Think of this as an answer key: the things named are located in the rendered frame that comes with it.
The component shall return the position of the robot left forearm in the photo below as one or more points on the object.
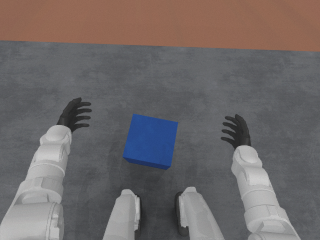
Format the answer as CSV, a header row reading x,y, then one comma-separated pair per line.
x,y
44,179

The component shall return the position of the right robot hand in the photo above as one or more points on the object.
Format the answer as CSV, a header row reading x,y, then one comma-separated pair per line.
x,y
241,135

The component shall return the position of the carton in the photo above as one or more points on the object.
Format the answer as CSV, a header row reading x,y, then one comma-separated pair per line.
x,y
150,141

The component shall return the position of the left robot thigh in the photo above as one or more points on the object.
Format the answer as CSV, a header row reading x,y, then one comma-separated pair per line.
x,y
125,213

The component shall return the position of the robot right forearm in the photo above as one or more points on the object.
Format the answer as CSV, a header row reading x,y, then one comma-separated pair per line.
x,y
262,210

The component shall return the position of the robot left shin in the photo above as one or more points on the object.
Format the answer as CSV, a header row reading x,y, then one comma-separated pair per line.
x,y
129,192

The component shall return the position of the left robot hand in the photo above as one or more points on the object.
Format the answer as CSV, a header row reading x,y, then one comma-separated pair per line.
x,y
69,116

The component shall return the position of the left robot upper arm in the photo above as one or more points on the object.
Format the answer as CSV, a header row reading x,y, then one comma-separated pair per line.
x,y
34,221

